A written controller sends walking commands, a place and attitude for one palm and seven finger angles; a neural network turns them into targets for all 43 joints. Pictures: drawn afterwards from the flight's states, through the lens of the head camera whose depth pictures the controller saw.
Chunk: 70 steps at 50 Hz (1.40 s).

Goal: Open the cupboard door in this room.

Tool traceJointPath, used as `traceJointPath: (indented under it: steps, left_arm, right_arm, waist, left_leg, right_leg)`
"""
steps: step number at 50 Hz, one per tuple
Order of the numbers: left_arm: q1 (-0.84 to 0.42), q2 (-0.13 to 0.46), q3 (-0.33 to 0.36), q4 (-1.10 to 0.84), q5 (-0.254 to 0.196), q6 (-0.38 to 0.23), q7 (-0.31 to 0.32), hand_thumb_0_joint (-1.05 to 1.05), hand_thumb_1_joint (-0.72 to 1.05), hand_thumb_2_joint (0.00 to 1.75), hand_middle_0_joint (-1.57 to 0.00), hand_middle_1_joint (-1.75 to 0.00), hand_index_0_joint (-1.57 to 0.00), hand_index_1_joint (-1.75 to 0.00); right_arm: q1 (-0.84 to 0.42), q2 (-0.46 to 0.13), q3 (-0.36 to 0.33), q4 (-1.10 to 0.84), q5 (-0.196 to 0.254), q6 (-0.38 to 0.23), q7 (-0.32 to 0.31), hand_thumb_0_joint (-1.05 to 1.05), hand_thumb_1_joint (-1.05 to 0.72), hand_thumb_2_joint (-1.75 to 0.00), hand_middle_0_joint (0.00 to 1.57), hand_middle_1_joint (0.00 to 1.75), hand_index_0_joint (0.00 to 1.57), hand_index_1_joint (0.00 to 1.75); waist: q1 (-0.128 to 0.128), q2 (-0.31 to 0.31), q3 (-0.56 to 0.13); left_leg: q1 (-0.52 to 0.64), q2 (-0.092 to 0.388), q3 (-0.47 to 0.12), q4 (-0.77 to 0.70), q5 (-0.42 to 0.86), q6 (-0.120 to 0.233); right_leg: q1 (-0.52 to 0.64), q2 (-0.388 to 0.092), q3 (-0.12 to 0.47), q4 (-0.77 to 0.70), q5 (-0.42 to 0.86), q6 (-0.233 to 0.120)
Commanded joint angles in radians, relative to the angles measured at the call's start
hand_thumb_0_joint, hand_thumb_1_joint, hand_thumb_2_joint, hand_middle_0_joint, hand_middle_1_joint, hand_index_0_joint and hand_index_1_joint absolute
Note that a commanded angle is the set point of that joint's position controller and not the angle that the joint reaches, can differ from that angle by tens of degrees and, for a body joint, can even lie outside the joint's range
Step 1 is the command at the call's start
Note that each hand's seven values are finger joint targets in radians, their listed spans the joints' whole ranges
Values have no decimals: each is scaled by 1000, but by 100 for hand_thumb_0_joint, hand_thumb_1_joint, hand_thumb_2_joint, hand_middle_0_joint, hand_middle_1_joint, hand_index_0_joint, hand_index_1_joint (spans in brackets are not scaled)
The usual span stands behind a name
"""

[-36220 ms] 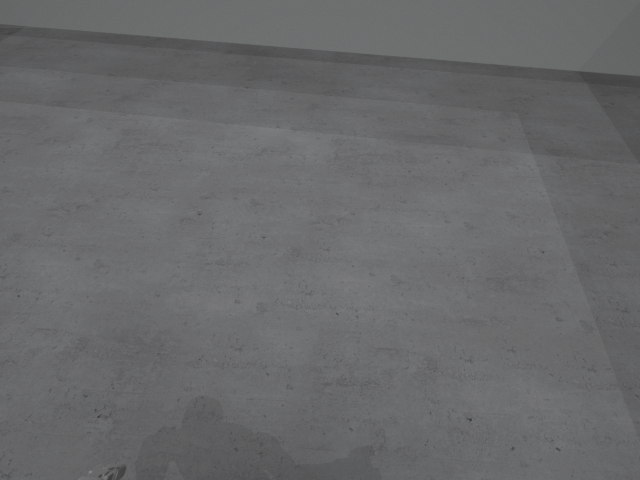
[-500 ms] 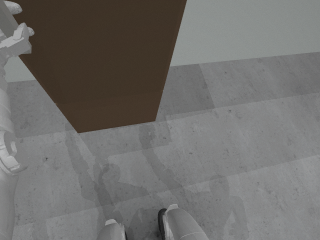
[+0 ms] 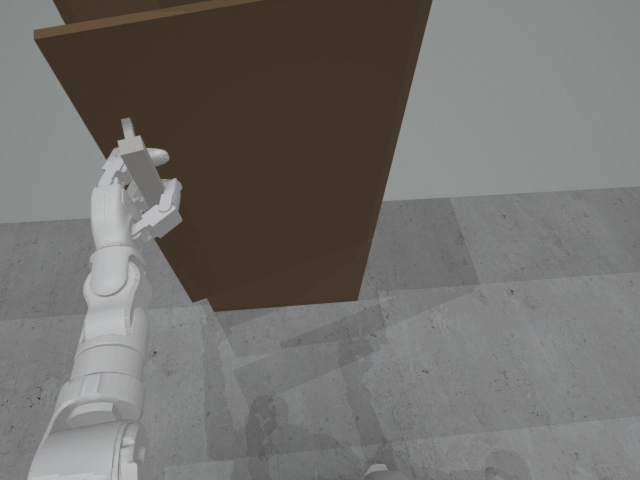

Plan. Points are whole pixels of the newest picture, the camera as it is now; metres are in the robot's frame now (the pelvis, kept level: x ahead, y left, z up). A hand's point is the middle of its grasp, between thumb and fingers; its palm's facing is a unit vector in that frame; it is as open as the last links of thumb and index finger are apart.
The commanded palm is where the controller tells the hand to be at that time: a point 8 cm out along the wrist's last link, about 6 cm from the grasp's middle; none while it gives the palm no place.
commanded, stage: pull the door open along its arc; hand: left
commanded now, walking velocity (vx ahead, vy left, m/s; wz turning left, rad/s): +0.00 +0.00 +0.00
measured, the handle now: (148, 173) +0.48 +0.21 +0.09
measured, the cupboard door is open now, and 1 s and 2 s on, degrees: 18 40 41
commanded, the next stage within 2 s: open thumb and fingers to let go in 0.38 s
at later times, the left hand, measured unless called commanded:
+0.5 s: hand (253, 287) +0.32 +0.07 +0.08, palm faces +0.46 -0.89 +0.00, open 6.3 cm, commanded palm +0.28 +0.12 +0.08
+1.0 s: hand (241, 288) +0.32 +0.08 +0.09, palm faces +0.46 -0.89 -0.01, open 12.5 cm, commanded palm +0.27 +0.12 +0.08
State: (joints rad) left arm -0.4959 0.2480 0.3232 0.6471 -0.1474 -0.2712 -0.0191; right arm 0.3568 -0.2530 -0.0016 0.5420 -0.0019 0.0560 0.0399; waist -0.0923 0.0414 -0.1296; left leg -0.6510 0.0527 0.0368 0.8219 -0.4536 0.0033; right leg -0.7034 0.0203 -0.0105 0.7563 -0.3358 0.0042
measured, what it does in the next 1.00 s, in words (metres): stands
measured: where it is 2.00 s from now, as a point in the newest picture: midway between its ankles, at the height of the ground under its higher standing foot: outside the picture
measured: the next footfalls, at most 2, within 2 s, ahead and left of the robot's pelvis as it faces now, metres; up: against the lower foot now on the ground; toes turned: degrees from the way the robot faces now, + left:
none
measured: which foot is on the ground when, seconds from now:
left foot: down 0.00-1.00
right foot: down 0.00-1.00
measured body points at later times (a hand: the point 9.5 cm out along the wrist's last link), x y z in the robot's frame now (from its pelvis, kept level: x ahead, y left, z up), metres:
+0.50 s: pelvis -0.01 -0.04 +0.01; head +0.02 -0.05 +0.46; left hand +0.29 +0.11 +0.09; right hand +0.17 -0.24 -0.10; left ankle -0.04 +0.11 -0.70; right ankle +0.01 -0.13 -0.70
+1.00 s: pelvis -0.02 -0.04 +0.01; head +0.00 -0.06 +0.46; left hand +0.29 +0.13 +0.09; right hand +0.14 -0.25 -0.11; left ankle -0.04 +0.11 -0.70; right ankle +0.01 -0.13 -0.70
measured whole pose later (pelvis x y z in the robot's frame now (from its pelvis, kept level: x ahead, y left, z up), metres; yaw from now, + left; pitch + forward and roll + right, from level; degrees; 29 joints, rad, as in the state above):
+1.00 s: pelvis -0.02 -0.04 +0.01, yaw +4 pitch +7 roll +1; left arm -0.17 -0.08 -0.05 0.33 0.04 -0.20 0.53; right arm 0.22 -0.20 -0.01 0.64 -0.07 0.02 -0.03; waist 0.00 0.04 -0.09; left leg -0.47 0.03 -0.02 0.75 -0.39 -0.04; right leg -0.54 -0.01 -0.07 0.76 -0.34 -0.04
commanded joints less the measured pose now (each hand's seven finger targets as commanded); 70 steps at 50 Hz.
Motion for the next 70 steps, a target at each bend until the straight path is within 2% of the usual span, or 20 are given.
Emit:
traceJointPath:
  steps: [1,2,4,7,9,10,14,15,21,24,26,31,35,36,44,47,49,50,64,70]
  left_arm:
    - [-127,77,5,-314,27,-57,209,0,90,90,-40,-135,-40,-135]
    - [-108,38,-22,-352,40,-56,245,0,90,90,-40,-135,-40,-135]
    - [-82,-22,-83,-393,78,-49,315,0,90,90,-40,-135,-40,-135]
    - [-55,-127,-180,-462,132,-38,404,0,90,90,-40,-135,-40,-135]
    - [-66,-176,-232,-473,163,-23,457,0,90,90,-40,-135,-40,-135]
    - [-80,-217,-278,-498,178,-18,478,0,90,90,-40,-135,-40,-135]
    - [-34,-320,-377,-533,216,9,556,0,90,90,-40,-135,-40,-135]
    - [-7,-347,-402,-544,222,18,566,0,90,90,-40,-135,-40,-135]
    - [166,-370,-461,-645,252,53,576,0,90,90,-40,-135,-40,-135]
    - [-17,-324,-439,-617,266,60,598,0,90,90,-40,-135,-40,-135]
    - [-4,-303,-398,-576,265,53,607,0,76,84,-39,-134,-39,-134]
    - [2,-316,-389,-541,223,39,565,0,41,69,-36,-130,-36,-130]
    - [17,-328,-386,-512,184,25,538,0,13,57,-35,-127,-35,-127]
    - [22,-302,-357,-511,180,21,538,0,6,54,-34,-126,-34,-126]
    - [47,-306,-375,-536,208,-2,545,0,-50,30,-30,-120,-30,-120]
    - [13,-326,-398,-551,209,-5,549,0,-50,30,-29,-115,-29,-115]
    - [18,-308,-384,-518,212,1,555,0,-50,30,-27,-105,-27,-105]
    - [-8,-321,-394,-521,213,0,558,0,-50,30,-27,-100,-27,-100]
    - [-40,-343,-396,-505,229,17,603,0,-50,30,-15,-30,-15,-30]
    - [-38,-371,-416,-513,228,26,614,0,-50,30,-15,-30,-15,-30]
  right_arm:
    - [44,-108,-57,-73,-9,-56,3,0,-90,-90,20,30,20,30]
    - [26,-101,-55,-76,-13,-61,5,0,-90,-90,20,30,20,30]
    - [-4,-96,-55,-76,-22,-64,0,0,-90,-90,20,30,20,30]
    - [-56,-75,-50,-75,-34,-71,-5,0,-90,-90,20,30,20,30]
    - [-86,-72,-47,-70,-42,-73,-14,0,-90,-90,20,30,20,30]
    - [-107,-65,-45,-71,-46,-75,-17,0,-90,-90,20,30,20,30]
    - [-154,-49,-39,-70,-62,-83,-29,0,-90,-90,20,30,20,30]
    - [-167,-43,-40,-71,-66,-85,-30,0,-90,-90,20,30,20,30]
    - [-217,-24,-32,-90,-68,-71,-43,0,-90,-90,20,30,20,30]
    - [-242,-21,-21,-57,-73,-64,-65,0,-90,-90,20,30,20,30]
    - [-252,-13,-21,-48,-79,-63,-78,0,-90,-90,20,30,20,30]
    - [-249,-7,-20,-40,-76,-64,-87,0,-90,-90,20,30,20,30]
    - [-239,-17,-21,-43,-71,-75,-83,0,-90,-90,20,30,20,30]
    - [-237,-20,-24,-43,-71,-77,-83,0,-90,-90,20,30,20,30]
    - [-224,-24,-33,-49,-70,-85,-72,0,-90,-90,20,30,20,30]
    - [-228,-25,-32,-49,-70,-91,-70,0,-90,-90,20,30,20,30]
    - [-233,-28,-31,-44,-69,-90,-75,0,-90,-90,20,30,20,30]
    - [-235,-25,-28,-43,-69,-91,-74,0,-90,-90,20,30,20,30]
    - [-238,-21,-26,-44,-78,-90,-70,0,-90,-90,20,30,20,30]
    - [-244,-19,-25,-50,-78,-86,-65,0,-90,-90,20,30,20,30]
  waist:
    - [62,-3,-356]
    - [69,6,-348]
    - [59,-56,-324]
    - [67,-23,-290]
    - [55,-73,-255]
    - [52,-49,-243]
    - [55,-107,-229]
    - [61,-87,-229]
    - [85,-117,-217]
    - [45,-139,-140]
    - [66,-133,-162]
    - [77,-98,-216]
    - [76,-143,-215]
    - [81,-153,-215]
    - [87,-133,-226]
    - [81,-103,-209]
    - [77,-143,-181]
    - [75,-115,-177]
    - [84,-112,-206]
    - [85,-101,-214]
  left_leg:
    - [139,-42,-4,-90,514,-11]
    - [144,-46,0,-95,492,-11]
    - [148,-43,-4,-105,453,-7]
    - [168,-47,-7,-122,408,-11]
    - [166,-47,-14,-133,351,-7]
    - [173,-48,-13,-138,327,-7]
    - [190,-50,-22,-145,298,-5]
    - [199,-52,-17,-143,304,-5]
    - [209,-61,-13,-151,298,0]
    - [186,-63,-26,-138,233,6]
    - [179,-71,-24,-134,204,7]
    - [186,-76,-21,-132,241,2]
    - [176,-76,-25,-133,249,1]
    - [173,-75,-23,-135,248,0]
    - [183,-71,-19,-141,263,2]
    - [184,-72,-17,-141,235,3]
    - [174,-69,-22,-146,217,5]
    - [174,-71,-20,-149,206,4]
    - [176,-63,-30,-147,244,-4]
    - [181,-60,-31,-144,249,-6]
  right_leg:
    - [356,15,-44,-16,478,-22]
    - [365,11,-44,-23,470,-23]
    - [372,7,-45,-35,442,-24]
    - [365,-4,-47,-45,388,-28]
    - [356,-9,-44,-67,329,-26]
    - [344,-12,-42,-71,302,-26]
    - [352,-20,-41,-93,253,-27]
    - [353,-22,-40,-92,261,-28]
    - [418,-39,-18,-122,287,-29]
    - [355,-53,6,-154,200,-17]
    - [363,-59,25,-164,150,-16]
    - [408,-64,28,-146,236,-15]
    - [415,-64,26,-143,270,-7]
    - [421,-65,27,-147,269,-6]
    - [411,-55,11,-133,251,-19]
    - [379,-53,7,-136,192,-21]
    - [366,-51,6,-148,157,-21]
    - [356,-52,5,-148,134,-22]
    - [341,-35,-29,-102,161,-33]
    - [328,-31,-38,-90,153,-35]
